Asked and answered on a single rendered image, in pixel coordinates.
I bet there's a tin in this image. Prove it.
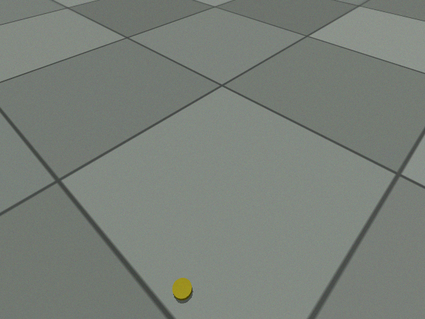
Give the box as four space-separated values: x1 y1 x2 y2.
172 278 192 300

